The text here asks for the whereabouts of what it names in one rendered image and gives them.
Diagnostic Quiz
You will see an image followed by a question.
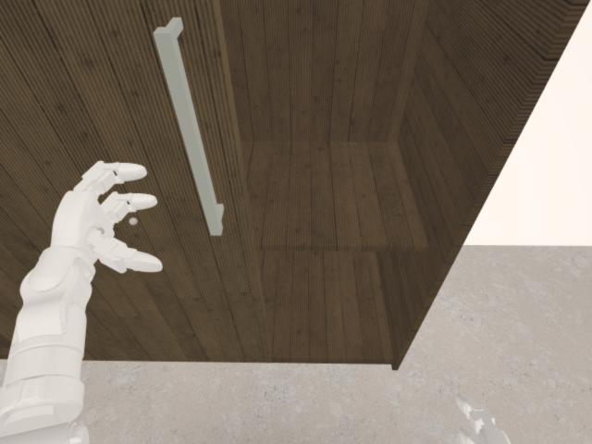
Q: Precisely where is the robot left upper arm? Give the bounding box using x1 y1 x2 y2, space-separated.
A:
0 422 90 444

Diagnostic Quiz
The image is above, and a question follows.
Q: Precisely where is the right robot hand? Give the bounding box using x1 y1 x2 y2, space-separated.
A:
453 393 511 444

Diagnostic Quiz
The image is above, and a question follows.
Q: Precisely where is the handle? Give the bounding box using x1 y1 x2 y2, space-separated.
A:
154 18 224 236

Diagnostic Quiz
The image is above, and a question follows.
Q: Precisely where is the left robot hand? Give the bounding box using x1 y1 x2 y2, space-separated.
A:
50 161 163 274

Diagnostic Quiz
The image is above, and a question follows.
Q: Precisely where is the robot left forearm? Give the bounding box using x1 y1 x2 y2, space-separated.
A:
0 246 95 438

